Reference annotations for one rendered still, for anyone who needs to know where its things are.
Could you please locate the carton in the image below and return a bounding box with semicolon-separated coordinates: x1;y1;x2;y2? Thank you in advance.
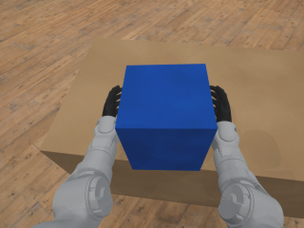
115;64;218;171

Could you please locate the robot right forearm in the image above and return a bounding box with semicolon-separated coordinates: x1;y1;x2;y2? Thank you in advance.
211;121;270;196

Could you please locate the robot left upper arm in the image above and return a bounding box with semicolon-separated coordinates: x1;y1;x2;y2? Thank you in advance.
30;175;113;228

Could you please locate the robot right hand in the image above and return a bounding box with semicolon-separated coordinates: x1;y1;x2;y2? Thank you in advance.
209;85;232;123

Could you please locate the pedestal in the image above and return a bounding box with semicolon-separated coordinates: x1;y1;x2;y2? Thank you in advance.
39;37;304;219

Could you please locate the robot right upper arm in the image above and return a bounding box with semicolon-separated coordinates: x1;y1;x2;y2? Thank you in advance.
218;183;284;228

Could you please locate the robot left hand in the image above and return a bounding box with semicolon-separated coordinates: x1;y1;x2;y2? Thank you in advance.
102;85;123;118

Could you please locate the robot left forearm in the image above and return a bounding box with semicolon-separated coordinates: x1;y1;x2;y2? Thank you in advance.
52;116;120;216

